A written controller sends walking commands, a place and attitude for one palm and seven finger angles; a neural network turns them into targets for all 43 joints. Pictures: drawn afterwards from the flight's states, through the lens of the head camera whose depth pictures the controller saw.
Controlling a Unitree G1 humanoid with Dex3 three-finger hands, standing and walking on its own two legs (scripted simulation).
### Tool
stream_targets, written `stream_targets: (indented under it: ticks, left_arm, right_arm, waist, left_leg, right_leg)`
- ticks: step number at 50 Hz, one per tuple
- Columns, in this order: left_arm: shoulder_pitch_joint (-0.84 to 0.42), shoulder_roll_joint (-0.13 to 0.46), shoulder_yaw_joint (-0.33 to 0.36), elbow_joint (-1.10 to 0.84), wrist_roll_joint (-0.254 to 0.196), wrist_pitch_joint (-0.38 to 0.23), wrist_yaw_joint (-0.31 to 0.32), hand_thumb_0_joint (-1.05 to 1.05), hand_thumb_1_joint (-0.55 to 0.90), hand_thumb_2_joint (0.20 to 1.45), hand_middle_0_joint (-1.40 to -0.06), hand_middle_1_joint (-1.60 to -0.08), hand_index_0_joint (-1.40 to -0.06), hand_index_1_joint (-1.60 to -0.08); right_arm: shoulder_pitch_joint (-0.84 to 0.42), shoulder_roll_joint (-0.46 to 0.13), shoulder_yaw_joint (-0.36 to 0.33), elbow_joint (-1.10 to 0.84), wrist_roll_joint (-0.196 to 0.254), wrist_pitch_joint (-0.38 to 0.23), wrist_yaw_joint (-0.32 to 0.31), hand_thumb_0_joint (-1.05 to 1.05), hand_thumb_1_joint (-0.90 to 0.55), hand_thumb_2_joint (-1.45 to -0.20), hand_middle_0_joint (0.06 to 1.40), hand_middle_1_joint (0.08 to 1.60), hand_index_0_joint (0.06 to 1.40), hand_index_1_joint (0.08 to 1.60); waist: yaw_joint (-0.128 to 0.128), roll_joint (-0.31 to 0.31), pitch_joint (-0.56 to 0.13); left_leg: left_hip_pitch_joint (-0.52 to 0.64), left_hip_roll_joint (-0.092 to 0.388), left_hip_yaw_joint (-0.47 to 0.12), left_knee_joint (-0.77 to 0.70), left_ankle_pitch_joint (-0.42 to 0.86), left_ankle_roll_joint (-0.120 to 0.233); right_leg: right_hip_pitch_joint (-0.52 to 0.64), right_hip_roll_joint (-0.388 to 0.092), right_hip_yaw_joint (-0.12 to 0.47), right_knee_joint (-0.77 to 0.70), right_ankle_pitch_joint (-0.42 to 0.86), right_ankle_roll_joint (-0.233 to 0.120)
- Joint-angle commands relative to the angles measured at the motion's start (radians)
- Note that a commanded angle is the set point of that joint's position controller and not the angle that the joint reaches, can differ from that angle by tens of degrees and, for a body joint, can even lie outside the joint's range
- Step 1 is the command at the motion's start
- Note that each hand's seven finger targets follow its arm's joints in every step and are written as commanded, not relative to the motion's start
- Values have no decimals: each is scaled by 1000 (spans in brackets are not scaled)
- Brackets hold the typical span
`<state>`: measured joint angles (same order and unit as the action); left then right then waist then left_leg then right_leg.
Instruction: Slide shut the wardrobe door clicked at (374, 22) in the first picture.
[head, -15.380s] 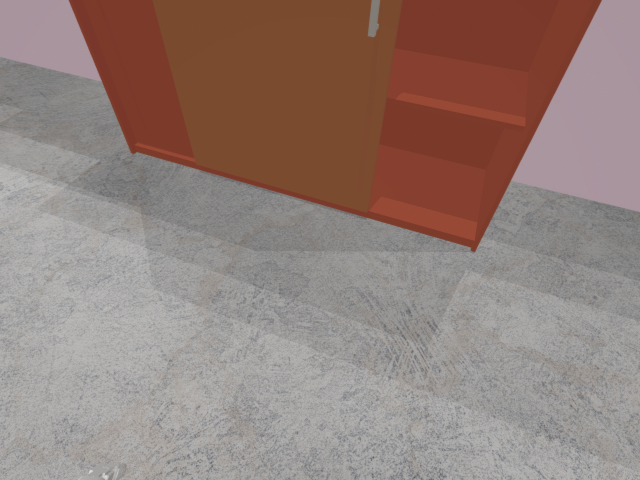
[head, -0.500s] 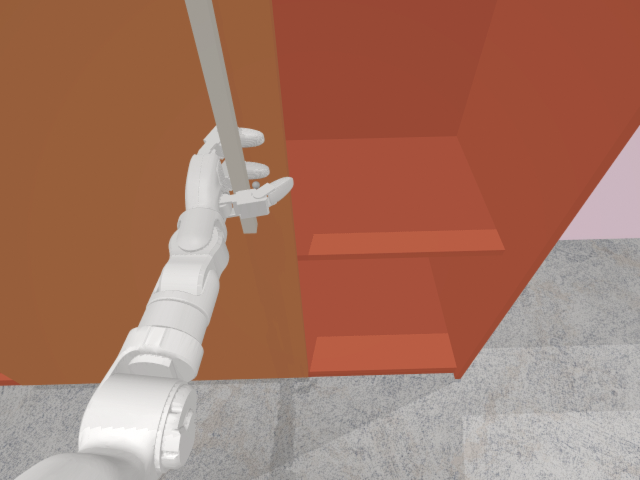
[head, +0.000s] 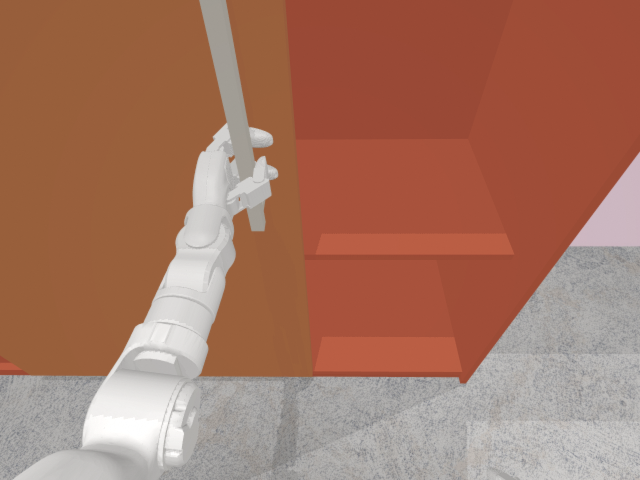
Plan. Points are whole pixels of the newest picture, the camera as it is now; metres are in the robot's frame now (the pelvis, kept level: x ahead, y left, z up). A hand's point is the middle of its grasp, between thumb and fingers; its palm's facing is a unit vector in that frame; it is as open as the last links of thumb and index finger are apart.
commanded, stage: grip the handle and tug to test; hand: left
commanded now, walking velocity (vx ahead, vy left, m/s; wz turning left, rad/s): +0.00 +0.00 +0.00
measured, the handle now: (242, 125) +0.49 +0.09 +0.20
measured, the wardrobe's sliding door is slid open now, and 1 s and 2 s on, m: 0.47 0.47 0.47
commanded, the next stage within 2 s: tug the door sideways, standing still in 0.46 s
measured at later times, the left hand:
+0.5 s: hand (263, 185) +0.44 +0.07 +0.15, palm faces -0.01 -1.00 +0.01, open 5.5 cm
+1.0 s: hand (265, 185) +0.44 +0.07 +0.15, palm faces +0.04 -1.00 -0.02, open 5.6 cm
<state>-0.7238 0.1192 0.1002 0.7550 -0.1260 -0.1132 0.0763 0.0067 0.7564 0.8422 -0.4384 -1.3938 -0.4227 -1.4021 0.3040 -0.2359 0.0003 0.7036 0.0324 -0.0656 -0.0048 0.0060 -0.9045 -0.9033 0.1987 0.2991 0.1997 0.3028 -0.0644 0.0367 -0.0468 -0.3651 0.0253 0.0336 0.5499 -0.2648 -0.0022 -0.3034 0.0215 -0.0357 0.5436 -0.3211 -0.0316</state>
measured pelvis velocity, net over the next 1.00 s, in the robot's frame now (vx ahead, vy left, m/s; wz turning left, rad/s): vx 0.02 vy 0.00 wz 0.04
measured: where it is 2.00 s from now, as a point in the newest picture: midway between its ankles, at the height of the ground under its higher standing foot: outside the picture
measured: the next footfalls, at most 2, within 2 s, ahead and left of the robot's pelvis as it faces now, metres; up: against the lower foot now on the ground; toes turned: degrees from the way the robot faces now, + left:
none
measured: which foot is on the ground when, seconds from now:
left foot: down 0.00-1.00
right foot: down 0.00-1.00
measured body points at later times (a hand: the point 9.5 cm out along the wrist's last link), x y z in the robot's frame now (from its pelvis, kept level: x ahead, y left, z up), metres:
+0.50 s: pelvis +0.02 +0.00 +0.00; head +0.03 -0.02 +0.45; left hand +0.43 +0.12 +0.15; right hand +0.10 -0.25 -0.12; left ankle +0.01 +0.12 -0.73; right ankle -0.03 -0.10 -0.73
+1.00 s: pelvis +0.02 +0.00 +0.00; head +0.04 -0.02 +0.45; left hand +0.43 +0.12 +0.15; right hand +0.17 -0.23 -0.12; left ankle +0.01 +0.12 -0.73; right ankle -0.03 -0.10 -0.73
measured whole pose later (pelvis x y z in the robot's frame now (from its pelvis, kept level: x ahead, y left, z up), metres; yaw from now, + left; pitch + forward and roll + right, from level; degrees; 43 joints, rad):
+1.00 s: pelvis +0.02 +0.00 +0.00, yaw +2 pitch +4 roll +0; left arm -0.60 0.06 -0.01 0.49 -0.12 0.03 0.17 0.01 0.77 0.82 -0.37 -1.40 -0.33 -1.40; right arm 0.24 -0.22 0.00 0.65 0.02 -0.02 0.01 0.01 -0.91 -0.90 0.20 0.30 0.20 0.30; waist -0.02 0.05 -0.05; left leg -0.33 0.01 0.00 0.54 -0.29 -0.01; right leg -0.25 0.01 -0.07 0.53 -0.36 -0.04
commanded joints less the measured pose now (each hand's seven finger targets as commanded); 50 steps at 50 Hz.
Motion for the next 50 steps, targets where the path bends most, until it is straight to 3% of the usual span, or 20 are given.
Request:
stream_targets:
  ticks: [1,5,7,10,11,13,15,17,20,21,24,26,28,32,34,37,42,44,50]
  left_arm:
    - [-504,124,11,-214,6,-72,-6,0,900,900,-450,-1400,-450,-1400]
    - [-470,114,6,-219,-1,-72,-17,0,900,900,-450,-1400,-450,-1400]
    - [-426,151,44,-223,0,-73,-14,0,900,900,-450,-1400,-450,-1400]
    - [-363,80,-6,-285,-12,-68,-25,0,900,900,-450,-1400,-450,-1400]
    - [-333,113,15,-276,-8,-64,-23,0,900,900,-450,-1400,-450,-1400]
    - [-300,103,11,-313,-10,-57,-25,0,900,900,-450,-1400,-450,-1400]
    - [-273,76,-9,-365,-11,-48,-27,0,900,900,-450,-1400,-450,-1400]
    - [-223,95,13,-385,-13,-34,-21,0,900,900,-450,-1400,-450,-1400]
    - [-151,56,-26,-490,-14,-12,-28,0,900,900,-450,-1400,-450,-1400]
    - [-97,85,0,-497,-12,-4,-22,0,900,900,-450,-1400,-450,-1400]
    - [-56,28,-60,-588,-11,23,-24,0,900,900,-450,-1400,-450,-1400]
    - [-29,46,-47,-603,-8,48,-13,0,900,900,-450,-1400,-450,-1400]
    - [-2,43,-48,-668,-9,67,-16,0,900,900,-450,-1400,-450,-1400]
    - [-237,61,-55,-607,4,108,7,0,900,900,-450,-1400,-450,-1400]
    - [-222,0,-99,-586,6,122,7,0,900,900,-450,-1400,-450,-1400]
    - [-247,-38,-137,-595,11,120,15,0,900,900,-450,-1400,-450,-1400]
    - [-289,-112,-208,-558,10,99,15,0,900,900,-450,-1400,-450,-1400]
    - [-321,-131,-233,-554,14,85,14,0,900,900,-450,-1400,-450,-1400]
    - [-387,-199,-296,-501,10,49,14,0,900,900,-450,-1400,-450,-1400]
  right_arm:
    - [23,-121,-50,-104,-1,-33,-6,0,-900,-900,200,300,200,300]
    - [14,-120,-46,-113,5,-36,-5,0,-900,-900,200,300,200,300]
    - [12,-123,-47,-119,4,-35,-4,0,-900,-900,200,300,200,300]
    - [-1,-115,-48,-137,7,-43,2,0,-900,-900,200,300,200,300]
    - [3,-121,-49,-135,4,-39,2,0,-900,-900,200,300,200,300]
    - [-3,-119,-50,-147,7,-39,3,0,-900,-900,200,300,200,300]
    - [-10,-115,-53,-157,9,-43,6,0,-900,-900,200,300,200,300]
    - [-10,-119,-53,-160,7,-40,8,0,-900,-900,200,300,200,300]
    - [-27,-110,-54,-181,8,-40,14,0,-900,-900,200,300,200,300]
    - [-27,-116,-57,-184,6,-35,14,0,-900,-900,200,300,200,300]
    - [-46,-106,-55,-200,10,-34,19,0,-900,-900,200,300,200,300]
    - [-44,-112,-55,-199,4,-26,17,0,-900,-900,200,300,200,300]
    - [-58,-107,-55,-212,5,-21,16,0,-900,-900,200,300,200,300]
    - [-44,-112,-52,-165,0,1,-2,0,-900,-900,200,300,200,300]
    - [-44,-102,-51,-163,-2,5,-3,0,-900,-900,200,300,200,300]
    - [-44,-99,-51,-160,-8,9,-1,0,-900,-900,200,300,200,300]
    - [-57,-92,-47,-159,-9,15,4,0,-900,-900,200,300,200,300]
    - [-58,-91,-47,-160,-9,14,7,0,-900,-900,200,300,200,300]
    - [-58,-89,-46,-157,-8,6,15,0,-900,-900,200,300,200,300]
  waist:
    - [-22,-83,-317]
    - [-16,-87,-308]
    - [1,-75,-310]
    - [8,-66,-330]
    - [18,-71,-322]
    - [20,-85,-319]
    - [22,-62,-337]
    - [31,-90,-327]
    - [39,-53,-357]
    - [53,-80,-355]
    - [45,-54,-342]
    - [48,-88,-330]
    - [52,-67,-355]
    - [-6,-71,-293]
    - [-9,-46,-300]
    - [-12,-71,-353]
    - [-25,-74,-332]
    - [-27,-43,-338]
    - [-45,-65,-333]
  left_leg:
    - [223,-31,-13,-9,266,43]
    - [211,-32,-10,-14,246,43]
    - [208,-31,-6,-19,252,43]
    - [235,-30,-4,-17,291,41]
    - [220,-28,-6,-21,292,39]
    - [223,-28,1,-26,301,41]
    - [248,-27,4,-22,330,40]
    - [240,-26,5,-26,350,41]
    - [273,-26,13,-22,425,40]
    - [260,-23,11,-24,439,38]
    - [296,-20,14,-21,485,39]
    - [293,-19,12,-19,511,40]
    - [308,-22,19,-18,540,40]
    - [308,-25,11,-6,503,43]
    - [327,-27,4,4,526,40]
    - [354,-27,-11,17,572,42]
    - [353,-28,-24,24,534,43]
    - [363,-27,-33,26,525,40]
    - [352,-26,-47,30,453,41]
  right_leg:
    - [25,8,13,-71,391,23]
    - [25,12,15,-73,387,24]
    - [40,11,17,-72,396,22]
    - [50,15,9,-68,427,21]
    - [71,10,7,-69,422,17]
    - [74,15,8,-70,447,22]
    - [76,16,7,-67,467,21]
    - [96,16,5,-68,498,22]
    - [126,13,3,-59,578,23]
    - [154,10,-2,-58,580,19]
    - [137,12,-3,-58,624,24]
    - [155,8,-8,-60,645,24]
    - [174,4,-1,-58,706,30]
    - [105,5,3,-71,678,33]
    - [88,3,-2,-63,674,30]
    - [93,1,-7,-47,694,28]
    - [58,2,-11,-46,642,25]
    - [39,3,-13,-41,606,20]
    - [-4,9,-18,-40,533,19]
